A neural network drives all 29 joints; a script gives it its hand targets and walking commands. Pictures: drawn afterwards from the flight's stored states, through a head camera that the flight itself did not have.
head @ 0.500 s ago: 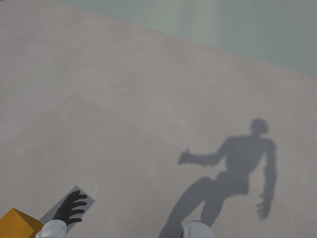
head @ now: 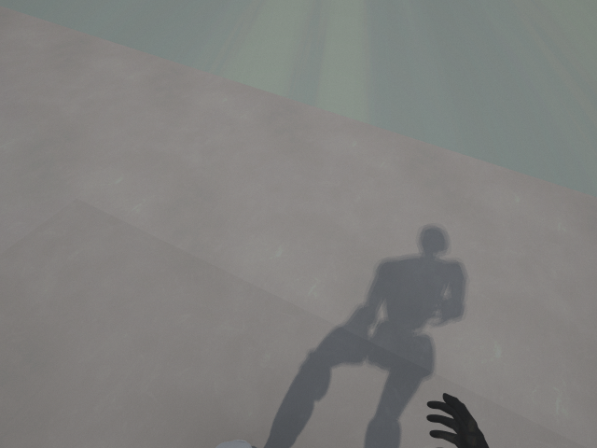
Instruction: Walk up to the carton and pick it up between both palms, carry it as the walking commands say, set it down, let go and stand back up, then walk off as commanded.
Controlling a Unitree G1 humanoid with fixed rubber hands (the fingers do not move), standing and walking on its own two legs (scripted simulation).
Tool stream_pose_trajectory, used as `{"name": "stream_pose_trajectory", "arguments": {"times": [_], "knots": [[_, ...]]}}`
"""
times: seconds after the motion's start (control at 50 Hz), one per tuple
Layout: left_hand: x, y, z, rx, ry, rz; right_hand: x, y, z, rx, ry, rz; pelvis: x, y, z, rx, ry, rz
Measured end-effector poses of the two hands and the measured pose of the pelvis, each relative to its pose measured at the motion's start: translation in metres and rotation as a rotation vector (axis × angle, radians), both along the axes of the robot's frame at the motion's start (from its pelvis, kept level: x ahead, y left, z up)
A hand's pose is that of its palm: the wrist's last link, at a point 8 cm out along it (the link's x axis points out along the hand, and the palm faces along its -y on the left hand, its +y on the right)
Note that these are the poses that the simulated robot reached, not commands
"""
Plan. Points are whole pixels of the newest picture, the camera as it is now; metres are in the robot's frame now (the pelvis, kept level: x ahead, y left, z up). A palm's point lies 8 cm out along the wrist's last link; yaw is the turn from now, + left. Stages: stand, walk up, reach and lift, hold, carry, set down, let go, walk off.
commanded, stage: walk off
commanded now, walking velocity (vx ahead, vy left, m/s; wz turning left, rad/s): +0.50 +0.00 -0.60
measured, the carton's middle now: out of the picture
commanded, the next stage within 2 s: stand in 1.72 s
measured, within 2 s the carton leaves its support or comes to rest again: neither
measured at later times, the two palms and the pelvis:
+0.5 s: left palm (265, 246) +0.49 +0.13 -0.11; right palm out of the picture +0.07 -0.18 -0.13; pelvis +0.25 -0.01 -0.01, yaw -18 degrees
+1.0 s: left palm (270, 220) +0.57 +0.14 -0.12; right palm (529, 261) +0.54 -0.40 -0.09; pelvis +0.50 -0.11 +0.01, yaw -35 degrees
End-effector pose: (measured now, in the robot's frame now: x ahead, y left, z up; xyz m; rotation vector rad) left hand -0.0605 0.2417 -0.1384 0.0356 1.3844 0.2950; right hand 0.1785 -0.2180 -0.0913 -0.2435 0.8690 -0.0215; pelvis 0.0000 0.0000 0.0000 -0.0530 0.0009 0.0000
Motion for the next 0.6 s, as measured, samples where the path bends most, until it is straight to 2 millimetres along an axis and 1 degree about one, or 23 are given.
{"name": "stream_pose_trajectory", "arguments": {"times": [0.04,0.06,0.1,0.14,0.18,0.22,0.26,0.3,0.34,0.4,0.44,0.5,0.54,0.56,0.58,0.6], "knots": [[0.027,0.017,-0.004,0.004,0.011,-0.032,0.016,0.011,-0.001,0.001,-0.011,-0.024,0.02,0.012,-0.003,0.03,0.005,-0.025],[0.044,0.024,-0.003,0.011,0.011,-0.056,0.019,0.014,-0.001,0.001,-0.015,-0.041,0.029,0.018,-0.002,0.033,0.008,-0.047],[0.086,0.038,0.003,0.024,-0.01,-0.118,0.015,0.016,-0.001,0.004,0.004,-0.104,0.047,0.026,0.003,0.024,0.014,-0.078],[0.136,0.05,0.012,0.036,-0.065,-0.176,0.002,0.015,-0.001,-0.002,0.058,-0.165,0.066,0.031,0.01,0.024,0.018,-0.1],[0.189,0.058,0.019,0.05,-0.125,-0.229,-0.015,0.013,-0.003,-0.008,0.125,-0.231,0.085,0.035,0.015,0.028,0.021,-0.132],[0.241,0.06,0.023,0.059,-0.178,-0.294,-0.035,0.011,-0.007,-0.004,0.194,-0.304,0.104,0.036,0.016,0.034,0.019,-0.164],[0.29,0.054,0.026,0.058,-0.218,-0.352,-0.055,0.012,-0.012,0.007,0.262,-0.379,0.124,0.037,0.016,0.039,0.015,-0.196],[0.337,0.04,0.028,0.04,-0.253,-0.409,-0.074,0.017,-0.017,0.018,0.335,-0.448,0.144,0.035,0.015,0.043,0.014,-0.222],[0.384,0.018,0.029,0.009,-0.29,-0.473,-0.092,0.024,-0.022,0.038,0.408,-0.515,0.164,0.032,0.014,0.047,0.014,-0.241],[0.453,-0.026,0.031,-0.043,-0.357,-0.57,-0.111,0.037,-0.027,0.078,0.52,-0.595,0.194,0.022,0.009,0.056,0.011,-0.271],[0.497,-0.059,0.031,-0.074,-0.404,-0.623,-0.116,0.043,-0.031,0.105,0.587,-0.639,0.215,0.013,0.004,0.059,0.009,-0.291],[0.555,-0.108,0.029,-0.103,-0.459,-0.698,-0.111,0.042,-0.042,0.14,0.665,-0.689,0.249,-0.006,-0.007,0.056,0.003,-0.323],[0.587,-0.134,0.023,-0.105,-0.497,-0.716,-0.099,0.032,-0.054,0.158,0.702,-0.713,0.274,-0.023,-0.019,0.06,-0.003,-0.344],[0.598,-0.143,0.02,-0.097,-0.507,-0.717,-0.089,0.024,-0.059,0.165,0.709,-0.723,0.285,-0.031,-0.023,0.05,-0.01,-0.365],[0.605,-0.149,0.017,-0.089,-0.505,-0.721,-0.074,0.013,-0.064,0.169,0.694,-0.733,0.293,-0.038,-0.025,0.043,-0.019,-0.384],[0.609,-0.151,0.013,-0.081,-0.487,-0.724,-0.053,0.0,-0.066,0.17,0.653,-0.743,0.301,-0.044,-0.025,0.045,-0.029,-0.403]]}}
